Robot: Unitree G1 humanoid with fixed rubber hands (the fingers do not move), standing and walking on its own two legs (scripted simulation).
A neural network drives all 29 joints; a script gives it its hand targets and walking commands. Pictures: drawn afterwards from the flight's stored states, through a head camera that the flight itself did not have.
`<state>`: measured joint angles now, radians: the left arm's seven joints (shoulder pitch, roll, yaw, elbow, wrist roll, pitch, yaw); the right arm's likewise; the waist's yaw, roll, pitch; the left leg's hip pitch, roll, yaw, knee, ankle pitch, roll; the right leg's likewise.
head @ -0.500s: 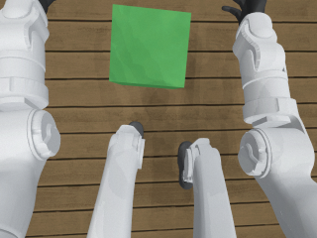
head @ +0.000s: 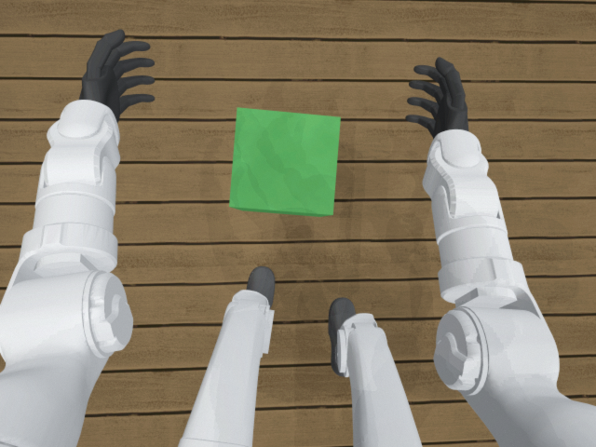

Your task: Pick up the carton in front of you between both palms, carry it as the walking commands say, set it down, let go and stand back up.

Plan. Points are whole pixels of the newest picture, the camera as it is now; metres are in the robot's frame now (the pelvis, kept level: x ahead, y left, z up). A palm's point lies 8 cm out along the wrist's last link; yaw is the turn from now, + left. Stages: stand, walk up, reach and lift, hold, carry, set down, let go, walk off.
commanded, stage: let go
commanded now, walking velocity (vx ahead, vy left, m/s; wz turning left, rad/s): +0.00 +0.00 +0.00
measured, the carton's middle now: (284, 170) +0.48 +0.08 -0.54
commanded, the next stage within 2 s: stand in 1.18 s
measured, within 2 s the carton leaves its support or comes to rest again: neither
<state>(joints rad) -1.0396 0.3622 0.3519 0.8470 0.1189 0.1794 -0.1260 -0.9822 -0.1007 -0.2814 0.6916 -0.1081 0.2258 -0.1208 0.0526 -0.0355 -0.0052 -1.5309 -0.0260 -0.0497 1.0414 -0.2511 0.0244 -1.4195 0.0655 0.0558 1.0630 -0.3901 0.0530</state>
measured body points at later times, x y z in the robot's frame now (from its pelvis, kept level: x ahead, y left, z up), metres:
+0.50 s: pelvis +0.05 -0.01 +0.09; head +0.21 +0.01 +0.51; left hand +0.30 +0.25 -0.01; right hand +0.34 -0.20 -0.01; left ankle +0.09 +0.10 -0.63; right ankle +0.04 -0.14 -0.63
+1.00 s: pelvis +0.08 -0.04 +0.11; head +0.10 -0.03 +0.56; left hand +0.25 +0.21 +0.04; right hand +0.27 -0.26 +0.04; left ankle +0.09 +0.10 -0.63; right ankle +0.04 -0.14 -0.63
